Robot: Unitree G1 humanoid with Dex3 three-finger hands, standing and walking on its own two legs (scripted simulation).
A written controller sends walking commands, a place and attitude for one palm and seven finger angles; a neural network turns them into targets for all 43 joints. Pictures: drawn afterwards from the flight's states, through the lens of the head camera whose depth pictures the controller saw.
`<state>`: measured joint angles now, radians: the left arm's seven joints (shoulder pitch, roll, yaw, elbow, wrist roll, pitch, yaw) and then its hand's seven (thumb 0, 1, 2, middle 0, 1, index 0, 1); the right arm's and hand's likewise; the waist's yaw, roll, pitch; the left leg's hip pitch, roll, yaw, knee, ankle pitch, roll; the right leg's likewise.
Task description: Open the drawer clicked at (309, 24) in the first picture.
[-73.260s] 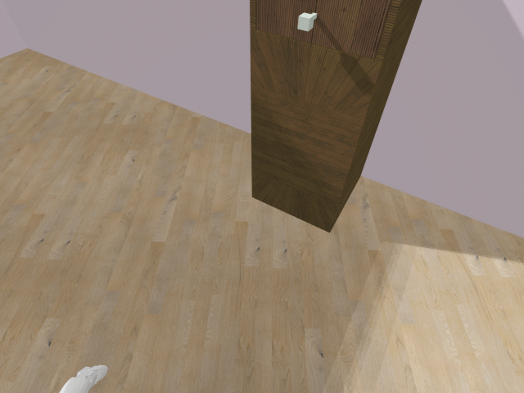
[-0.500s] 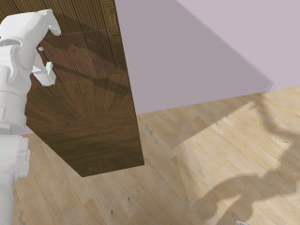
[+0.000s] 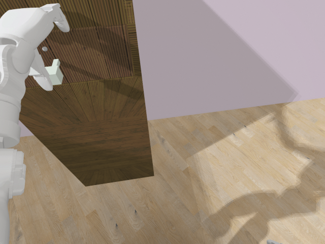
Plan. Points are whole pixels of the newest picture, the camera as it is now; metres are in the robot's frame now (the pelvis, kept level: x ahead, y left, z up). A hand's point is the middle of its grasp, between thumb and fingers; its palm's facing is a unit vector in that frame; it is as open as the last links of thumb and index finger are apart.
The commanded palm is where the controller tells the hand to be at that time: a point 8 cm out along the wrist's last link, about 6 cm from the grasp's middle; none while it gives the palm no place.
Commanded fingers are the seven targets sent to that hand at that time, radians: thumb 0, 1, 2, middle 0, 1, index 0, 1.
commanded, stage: lower the fingers behind the handle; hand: left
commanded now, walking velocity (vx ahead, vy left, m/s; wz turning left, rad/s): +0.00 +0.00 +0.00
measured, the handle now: (54, 70) +0.50 +0.28 +0.15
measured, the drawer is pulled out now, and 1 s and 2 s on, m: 0.00 0.00 0.00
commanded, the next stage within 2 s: close the thumb around the handle in 1.64 s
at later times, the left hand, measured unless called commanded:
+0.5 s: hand (19, 82) +0.44 +0.33 +0.17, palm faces -0.11 +0.00 -0.99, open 13.7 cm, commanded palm +0.44 +0.32 +0.24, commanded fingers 0.00 -0.50 0.30 -0.30 -1.20 -0.30 -1.20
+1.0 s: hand (30, 83) +0.45 +0.32 +0.15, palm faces -0.05 +0.00 -1.00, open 13.9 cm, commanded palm +0.44 +0.32 +0.20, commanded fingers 0.00 -0.50 0.30 -0.30 -1.20 -0.30 -1.20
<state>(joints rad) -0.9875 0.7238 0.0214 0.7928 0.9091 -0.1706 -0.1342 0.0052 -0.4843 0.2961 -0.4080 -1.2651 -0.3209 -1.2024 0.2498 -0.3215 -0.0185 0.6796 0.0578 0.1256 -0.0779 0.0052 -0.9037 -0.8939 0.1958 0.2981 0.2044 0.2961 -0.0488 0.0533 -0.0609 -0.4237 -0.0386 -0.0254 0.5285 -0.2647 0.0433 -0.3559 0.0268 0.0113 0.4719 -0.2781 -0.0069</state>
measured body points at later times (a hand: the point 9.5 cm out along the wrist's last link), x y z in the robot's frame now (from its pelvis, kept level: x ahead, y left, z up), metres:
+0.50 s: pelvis +0.00 -0.01 +0.00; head +0.07 -0.01 +0.44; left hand +0.44 +0.33 +0.22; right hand +0.06 -0.30 -0.13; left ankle -0.01 +0.09 -0.74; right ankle -0.03 -0.12 -0.74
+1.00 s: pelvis +0.00 +0.01 -0.01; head +0.06 +0.00 +0.44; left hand +0.45 +0.32 +0.20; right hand +0.07 -0.25 -0.14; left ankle -0.01 +0.09 -0.74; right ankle -0.03 -0.12 -0.74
